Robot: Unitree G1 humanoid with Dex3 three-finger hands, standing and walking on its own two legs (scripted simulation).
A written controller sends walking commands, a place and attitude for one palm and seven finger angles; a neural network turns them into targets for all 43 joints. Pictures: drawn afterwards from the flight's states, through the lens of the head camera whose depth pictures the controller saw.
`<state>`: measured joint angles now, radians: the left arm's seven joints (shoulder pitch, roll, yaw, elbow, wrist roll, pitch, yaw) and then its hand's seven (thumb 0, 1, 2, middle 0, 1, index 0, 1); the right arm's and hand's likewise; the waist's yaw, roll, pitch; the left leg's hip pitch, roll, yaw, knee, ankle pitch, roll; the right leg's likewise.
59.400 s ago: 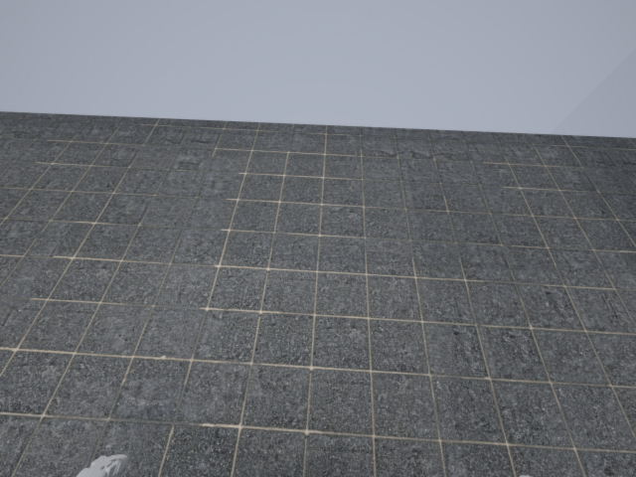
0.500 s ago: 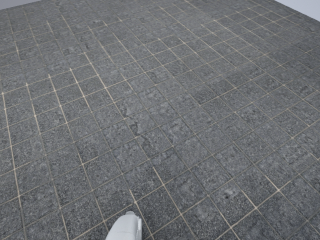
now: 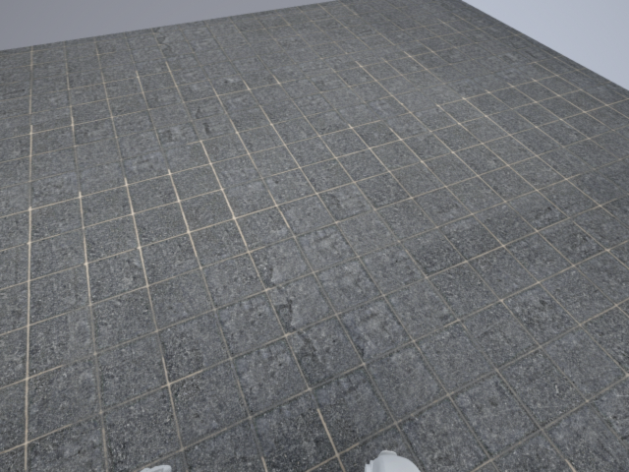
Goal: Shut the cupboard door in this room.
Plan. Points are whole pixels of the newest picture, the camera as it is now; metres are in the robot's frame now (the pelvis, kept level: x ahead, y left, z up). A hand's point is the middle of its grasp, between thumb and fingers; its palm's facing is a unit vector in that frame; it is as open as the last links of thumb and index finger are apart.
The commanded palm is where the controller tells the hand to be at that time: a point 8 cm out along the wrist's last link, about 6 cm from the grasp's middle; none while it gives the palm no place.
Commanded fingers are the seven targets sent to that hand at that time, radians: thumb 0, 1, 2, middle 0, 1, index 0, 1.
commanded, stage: turn to face it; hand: left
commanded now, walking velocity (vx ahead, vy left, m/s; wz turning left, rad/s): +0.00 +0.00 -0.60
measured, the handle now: out of the picture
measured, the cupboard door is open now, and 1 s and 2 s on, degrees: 50 50 50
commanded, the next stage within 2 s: none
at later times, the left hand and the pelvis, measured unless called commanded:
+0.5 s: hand (202, 439) +0.19 +0.18 -0.18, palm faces -0.22 -0.95 -0.22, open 7.4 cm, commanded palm none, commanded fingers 0.00 0.90 0.90 -0.20 -0.30 -0.20 -0.30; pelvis +0.09 +0.01 -0.01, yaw -17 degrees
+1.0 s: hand (265, 345) +0.34 +0.11 -0.16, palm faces -0.59 -0.76 -0.27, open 7.4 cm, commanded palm none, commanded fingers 0.00 0.90 0.90 -0.20 -0.30 -0.20 -0.30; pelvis +0.11 +0.01 -0.02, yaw -37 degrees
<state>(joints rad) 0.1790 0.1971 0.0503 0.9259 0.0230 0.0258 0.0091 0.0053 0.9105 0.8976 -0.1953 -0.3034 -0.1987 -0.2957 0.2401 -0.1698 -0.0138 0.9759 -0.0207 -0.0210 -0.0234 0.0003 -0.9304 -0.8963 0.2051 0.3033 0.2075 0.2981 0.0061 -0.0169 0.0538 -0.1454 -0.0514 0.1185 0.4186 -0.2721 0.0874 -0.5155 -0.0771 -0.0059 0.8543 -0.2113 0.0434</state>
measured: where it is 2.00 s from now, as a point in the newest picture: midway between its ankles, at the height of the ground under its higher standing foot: outside the picture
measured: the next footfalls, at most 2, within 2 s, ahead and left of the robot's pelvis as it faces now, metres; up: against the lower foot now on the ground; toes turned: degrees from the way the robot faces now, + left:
right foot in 0.12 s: +0.10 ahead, -0.13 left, +0.00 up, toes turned -10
left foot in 0.52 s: +0.19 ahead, +0.11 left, +0.00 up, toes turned -18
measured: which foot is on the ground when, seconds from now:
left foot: down 0.00-0.14, up 0.16-0.50, down 0.52-0.96, up 0.98-1.00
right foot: up 0.00-0.10, down 0.12-0.54, up 0.56-0.94, down 0.96-1.00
